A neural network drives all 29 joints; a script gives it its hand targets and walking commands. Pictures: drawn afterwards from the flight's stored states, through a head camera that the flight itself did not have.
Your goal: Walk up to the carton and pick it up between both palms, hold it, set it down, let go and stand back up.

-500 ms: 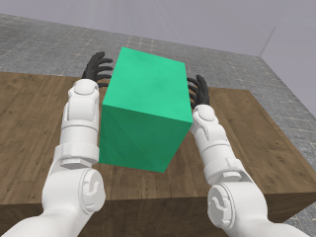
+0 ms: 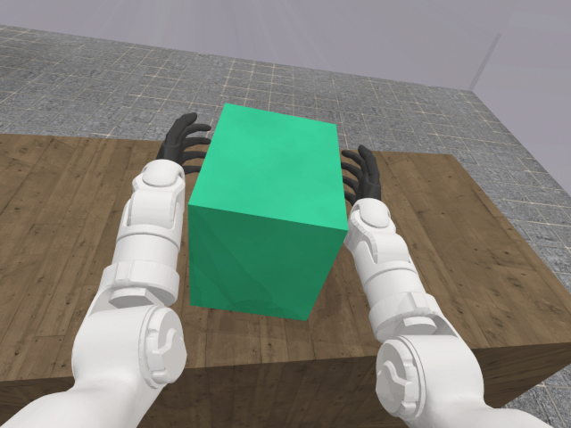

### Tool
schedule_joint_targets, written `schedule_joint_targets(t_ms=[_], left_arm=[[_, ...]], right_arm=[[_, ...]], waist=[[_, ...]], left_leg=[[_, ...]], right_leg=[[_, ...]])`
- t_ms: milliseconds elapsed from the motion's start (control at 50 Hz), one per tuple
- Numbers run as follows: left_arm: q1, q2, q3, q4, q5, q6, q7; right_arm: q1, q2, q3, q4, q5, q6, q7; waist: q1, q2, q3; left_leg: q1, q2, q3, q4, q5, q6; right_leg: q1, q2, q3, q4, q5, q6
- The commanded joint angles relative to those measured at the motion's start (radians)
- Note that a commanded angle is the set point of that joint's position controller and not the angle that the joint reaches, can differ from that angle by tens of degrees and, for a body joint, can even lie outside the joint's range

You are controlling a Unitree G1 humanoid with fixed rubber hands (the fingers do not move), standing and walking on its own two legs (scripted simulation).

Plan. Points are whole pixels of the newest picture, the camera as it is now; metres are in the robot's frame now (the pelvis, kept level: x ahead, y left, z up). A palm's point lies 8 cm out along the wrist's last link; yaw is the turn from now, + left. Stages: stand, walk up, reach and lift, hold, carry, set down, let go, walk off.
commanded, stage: set down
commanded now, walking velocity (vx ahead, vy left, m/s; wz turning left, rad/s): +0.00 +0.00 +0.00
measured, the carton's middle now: (265, 211) +0.42 +0.00 +0.10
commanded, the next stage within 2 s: none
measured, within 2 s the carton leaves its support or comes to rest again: rests again in 1.14 s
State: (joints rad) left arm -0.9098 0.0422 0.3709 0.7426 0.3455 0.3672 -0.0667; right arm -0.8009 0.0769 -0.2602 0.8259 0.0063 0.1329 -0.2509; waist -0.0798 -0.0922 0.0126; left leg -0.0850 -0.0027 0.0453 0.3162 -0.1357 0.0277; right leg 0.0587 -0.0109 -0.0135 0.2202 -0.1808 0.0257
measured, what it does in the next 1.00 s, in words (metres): stands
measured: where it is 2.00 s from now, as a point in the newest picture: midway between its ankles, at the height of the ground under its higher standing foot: outside the picture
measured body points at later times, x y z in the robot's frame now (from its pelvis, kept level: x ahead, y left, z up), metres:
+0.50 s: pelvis +0.00 +0.00 +0.00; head +0.00 +0.05 +0.45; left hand +0.45 +0.13 +0.15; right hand +0.40 -0.14 +0.13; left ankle +0.03 +0.10 -0.75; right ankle -0.03 -0.13 -0.75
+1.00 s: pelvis +0.01 +0.00 +0.00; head +0.02 +0.05 +0.45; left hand +0.46 +0.14 +0.13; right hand +0.40 -0.14 +0.10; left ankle +0.03 +0.10 -0.75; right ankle -0.03 -0.13 -0.75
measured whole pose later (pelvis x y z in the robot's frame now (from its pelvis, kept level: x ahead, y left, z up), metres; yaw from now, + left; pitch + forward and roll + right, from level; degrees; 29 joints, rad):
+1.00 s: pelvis +0.01 +0.00 +0.00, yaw -1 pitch +0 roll -1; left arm -0.93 0.07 0.40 0.95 0.35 0.16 -0.11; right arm -0.71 0.22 -0.49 0.79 -0.23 -0.01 -0.23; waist -0.06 -0.09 0.00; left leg -0.19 0.00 0.06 0.33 -0.14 0.03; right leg -0.04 -0.01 0.00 0.21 -0.17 0.03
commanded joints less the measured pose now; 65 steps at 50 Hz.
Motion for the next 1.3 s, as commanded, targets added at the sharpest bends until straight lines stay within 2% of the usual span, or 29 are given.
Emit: schedule_joint_targets(t_ms=[0, 180, 360, 660, 820, 1040, 1080, 1120, 1220, 1280], left_arm=[[-0.591, -0.591, -0.288, -0.006, -0.091, -0.063, -0.165], [-0.623, -0.593, -0.288, 0.05, -0.101, -0.12, -0.161], [-0.608, -0.563, -0.24, 0.116, -0.079, -0.151, -0.17], [-0.604, -0.531, -0.199, 0.174, -0.058, -0.202, -0.191], [-0.574, -0.545, -0.203, 0.167, -0.05, -0.226, -0.186], [-0.543, -0.532, -0.168, 0.199, -0.019, -0.238, -0.196], [-0.542, -0.531, -0.152, 0.225, -0.009, -0.262, -0.187], [-0.527, -0.538, -0.139, 0.243, 0.008, -0.28, -0.183], [-0.532, -0.547, -0.144, 0.28, 0.009, -0.291, -0.176], [-0.561, -0.544, -0.135, 0.272, 0.021, -0.302, -0.172]], right_arm=[[-0.832, 0.517, 0.276, -0.255, -0.008, -0.127, 0.125], [-0.831, 0.536, 0.231, -0.235, -0.066, -0.16, 0.13], [-0.798, 0.555, 0.19, -0.214, -0.12, -0.17, 0.134], [-0.739, 0.586, 0.135, -0.212, -0.209, -0.201, 0.134], [-0.707, 0.592, 0.139, -0.211, -0.233, -0.233, 0.139], [-0.652, 0.598, 0.103, -0.176, -0.277, -0.254, 0.135], [-0.662, 0.605, 0.121, -0.172, -0.279, -0.276, 0.145], [-0.627, 0.613, 0.121, -0.141, -0.285, -0.284, 0.148], [-0.641, 0.596, 0.064, -0.132, -0.32, -0.303, 0.151], [-0.624, 0.606, 0.041, -0.099, -0.333, -0.309, 0.151]], waist=[[-0.013, 0.11, -0.453], [-0.005, 0.141, -0.506], [0.005, 0.135, -0.511], [0.004, 0.143, -0.534], [0.016, 0.158, -0.577], [0.015, 0.137, -0.511], [0.029, 0.11, -0.529], [0.029, 0.1, -0.522], [0.013, 0.123, -0.504], [0.017, 0.146, -0.504]], left_leg=[[0.288, -0.017, 0.041, 0.016, 0.259, -0.055], [0.285, -0.008, 0.049, 0.023, 0.273, -0.068], [0.245, -0.008, 0.06, 0.021, 0.281, -0.063], [0.212, -0.001, 0.07, 0.031, 0.333, -0.066], [0.248, 0.007, 0.066, 0.06, 0.44, -0.081], [0.18, 0.003, 0.076, 0.03, 0.34, -0.061], [0.167, 0.006, 0.076, 0.028, 0.347, -0.052], [0.172, 0.008, 0.078, 0.022, 0.335, -0.05], [0.17, 0.014, 0.073, 0.017, 0.276, -0.061], [0.165, 0.013, 0.077, 0.017, 0.269, -0.065]], right_leg=[[-0.037, 0.05, -0.078, 0.004, 0.329, 0.031], [-0.054, 0.046, -0.08, 0.007, 0.316, 0.02], [-0.032, 0.042, -0.074, 0.017, 0.351, 0.024], [-0.022, 0.039, -0.073, 0.034, 0.398, 0.026], [-0.04, 0.048, -0.08, 0.04, 0.423, 0.021], [-0.015, 0.037, -0.076, 0.037, 0.408, 0.03], [-0.03, 0.037, -0.089, 0.046, 0.435, 0.043], [-0.022, 0.038, -0.086, 0.045, 0.436, 0.045], [-0.086, 0.036, -0.094, 0.023, 0.334, 0.033], [-0.098, 0.032, -0.095, 0.023, 0.315, 0.03]])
